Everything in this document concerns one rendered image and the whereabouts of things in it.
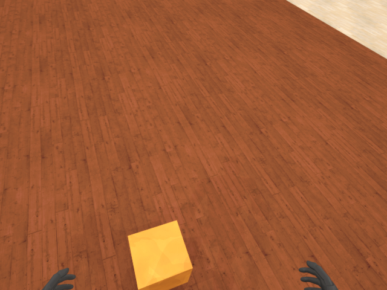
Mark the carton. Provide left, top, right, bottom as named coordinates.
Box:
left=128, top=221, right=193, bottom=290

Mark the left robot hand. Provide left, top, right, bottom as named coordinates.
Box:
left=42, top=268, right=76, bottom=290

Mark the right robot hand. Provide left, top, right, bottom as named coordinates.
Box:
left=299, top=261, right=338, bottom=290

